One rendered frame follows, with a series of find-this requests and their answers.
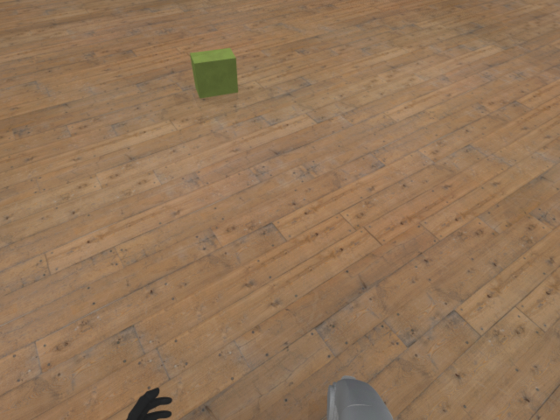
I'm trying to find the robot left hand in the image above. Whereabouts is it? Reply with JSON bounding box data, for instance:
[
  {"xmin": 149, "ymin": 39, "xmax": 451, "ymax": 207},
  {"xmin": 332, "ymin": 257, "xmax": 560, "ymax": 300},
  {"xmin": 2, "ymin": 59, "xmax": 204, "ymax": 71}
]
[{"xmin": 126, "ymin": 388, "xmax": 172, "ymax": 420}]

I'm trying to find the robot right thigh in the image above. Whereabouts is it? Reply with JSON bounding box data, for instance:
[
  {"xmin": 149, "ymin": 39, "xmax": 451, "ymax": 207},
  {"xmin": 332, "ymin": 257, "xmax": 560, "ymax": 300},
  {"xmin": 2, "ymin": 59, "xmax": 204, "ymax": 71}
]
[{"xmin": 326, "ymin": 379, "xmax": 393, "ymax": 420}]

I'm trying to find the carton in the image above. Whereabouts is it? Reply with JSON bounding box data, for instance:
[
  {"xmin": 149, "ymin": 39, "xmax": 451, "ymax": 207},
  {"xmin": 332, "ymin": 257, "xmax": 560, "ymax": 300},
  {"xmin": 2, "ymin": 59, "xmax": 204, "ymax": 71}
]
[{"xmin": 190, "ymin": 48, "xmax": 238, "ymax": 98}]

